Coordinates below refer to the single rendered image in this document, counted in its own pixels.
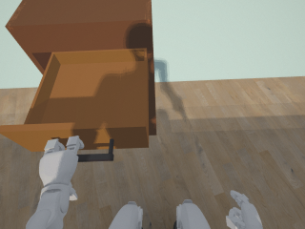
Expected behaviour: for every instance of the cabinet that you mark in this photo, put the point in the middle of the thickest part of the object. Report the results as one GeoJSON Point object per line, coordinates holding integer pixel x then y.
{"type": "Point", "coordinates": [42, 27]}

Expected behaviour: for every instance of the robot right thigh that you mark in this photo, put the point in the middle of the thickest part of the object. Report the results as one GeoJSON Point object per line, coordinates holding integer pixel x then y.
{"type": "Point", "coordinates": [189, 216]}

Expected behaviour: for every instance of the handle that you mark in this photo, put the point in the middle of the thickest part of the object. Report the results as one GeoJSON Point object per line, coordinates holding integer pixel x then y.
{"type": "Point", "coordinates": [98, 157]}

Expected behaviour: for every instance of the left robot shin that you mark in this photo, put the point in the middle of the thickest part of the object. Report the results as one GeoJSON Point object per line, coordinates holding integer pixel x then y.
{"type": "Point", "coordinates": [131, 203]}

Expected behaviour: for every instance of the left robot hand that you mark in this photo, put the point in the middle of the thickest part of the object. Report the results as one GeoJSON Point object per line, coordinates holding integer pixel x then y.
{"type": "Point", "coordinates": [58, 165]}

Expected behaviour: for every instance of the left robot forearm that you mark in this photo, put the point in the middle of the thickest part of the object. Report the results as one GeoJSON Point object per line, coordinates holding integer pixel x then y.
{"type": "Point", "coordinates": [53, 205]}

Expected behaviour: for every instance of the right robot hand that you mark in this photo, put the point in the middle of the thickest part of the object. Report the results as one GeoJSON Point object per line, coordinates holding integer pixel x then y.
{"type": "Point", "coordinates": [247, 216]}

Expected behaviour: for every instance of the drawer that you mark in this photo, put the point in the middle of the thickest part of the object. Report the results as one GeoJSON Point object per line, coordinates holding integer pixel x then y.
{"type": "Point", "coordinates": [98, 95]}

